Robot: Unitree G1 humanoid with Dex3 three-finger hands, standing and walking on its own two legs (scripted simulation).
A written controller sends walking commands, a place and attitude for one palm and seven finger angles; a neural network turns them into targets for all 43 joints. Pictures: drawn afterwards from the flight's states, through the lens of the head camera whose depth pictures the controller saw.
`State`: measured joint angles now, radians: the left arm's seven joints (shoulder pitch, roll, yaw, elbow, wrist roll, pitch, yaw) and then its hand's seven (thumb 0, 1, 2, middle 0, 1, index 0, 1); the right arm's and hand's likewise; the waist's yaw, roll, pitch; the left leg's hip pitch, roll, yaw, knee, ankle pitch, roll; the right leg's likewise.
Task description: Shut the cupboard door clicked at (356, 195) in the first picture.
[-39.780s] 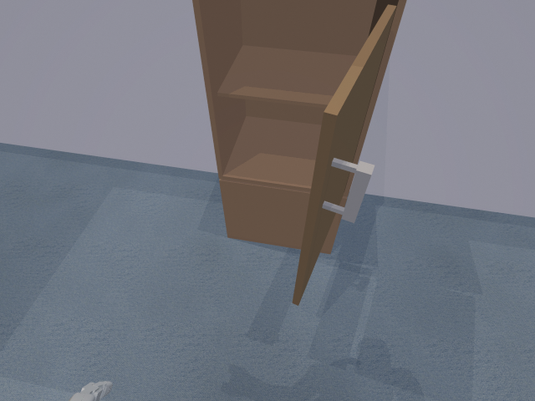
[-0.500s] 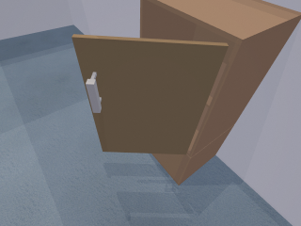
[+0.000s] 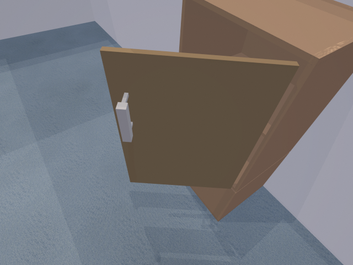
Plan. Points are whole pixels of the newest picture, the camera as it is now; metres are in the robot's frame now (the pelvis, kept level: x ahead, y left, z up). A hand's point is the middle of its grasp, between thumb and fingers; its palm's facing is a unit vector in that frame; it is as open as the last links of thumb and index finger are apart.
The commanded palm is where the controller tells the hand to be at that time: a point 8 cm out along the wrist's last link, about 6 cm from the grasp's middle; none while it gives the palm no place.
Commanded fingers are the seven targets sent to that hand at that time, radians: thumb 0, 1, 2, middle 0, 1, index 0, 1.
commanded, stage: come to a stop and stand still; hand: left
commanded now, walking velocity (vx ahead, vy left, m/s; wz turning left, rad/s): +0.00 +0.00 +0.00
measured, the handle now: (126, 117) +0.45 +0.17 +0.06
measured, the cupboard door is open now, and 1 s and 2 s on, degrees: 52 52 52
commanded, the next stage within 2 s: look again from close up in 0.54 s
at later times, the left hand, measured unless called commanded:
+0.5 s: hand out of the picture +0.05 +0.20 -0.18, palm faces +0.00 -0.98 -0.21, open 7.4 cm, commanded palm none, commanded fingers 0.00 0.90 0.90 -0.20 -0.30 -0.20 -0.30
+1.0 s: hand out of the picture +0.02 +0.19 -0.18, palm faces +0.00 -0.98 -0.19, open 7.4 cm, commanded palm none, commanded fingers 0.00 0.90 0.90 -0.20 -0.30 -0.20 -0.30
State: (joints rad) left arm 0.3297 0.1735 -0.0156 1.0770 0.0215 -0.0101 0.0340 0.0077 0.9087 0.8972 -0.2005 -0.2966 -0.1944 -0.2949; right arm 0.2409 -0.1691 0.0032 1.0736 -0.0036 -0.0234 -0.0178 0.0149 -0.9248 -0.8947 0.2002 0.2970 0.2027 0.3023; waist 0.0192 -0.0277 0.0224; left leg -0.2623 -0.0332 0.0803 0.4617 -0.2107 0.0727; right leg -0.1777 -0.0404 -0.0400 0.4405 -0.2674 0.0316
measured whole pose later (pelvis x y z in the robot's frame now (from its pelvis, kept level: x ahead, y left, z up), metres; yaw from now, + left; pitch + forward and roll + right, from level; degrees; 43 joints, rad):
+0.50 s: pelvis +0.03 +0.01 +0.00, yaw +0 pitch +0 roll +0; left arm 0.24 0.21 0.00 1.07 0.02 0.00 0.04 0.01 0.91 0.90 -0.20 -0.30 -0.19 -0.29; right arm 0.20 -0.17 0.01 1.11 -0.01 -0.03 -0.03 0.00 -0.91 -0.89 0.20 0.30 0.20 0.30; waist 0.01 -0.04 0.04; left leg -0.19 -0.06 0.09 0.43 -0.24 0.09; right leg -0.11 -0.07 -0.03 0.41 -0.30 0.05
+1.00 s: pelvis +0.02 +0.01 +0.00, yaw +0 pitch -1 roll +0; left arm 0.27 0.19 -0.01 1.11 0.02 0.00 0.03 0.01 0.91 0.90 -0.20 -0.30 -0.19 -0.30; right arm 0.22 -0.17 0.01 1.14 0.00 -0.03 -0.02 0.01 -0.91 -0.89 0.20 0.30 0.20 0.30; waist 0.01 -0.04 0.04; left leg -0.17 -0.06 0.09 0.38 -0.21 0.08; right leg -0.09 -0.06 -0.03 0.38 -0.27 0.05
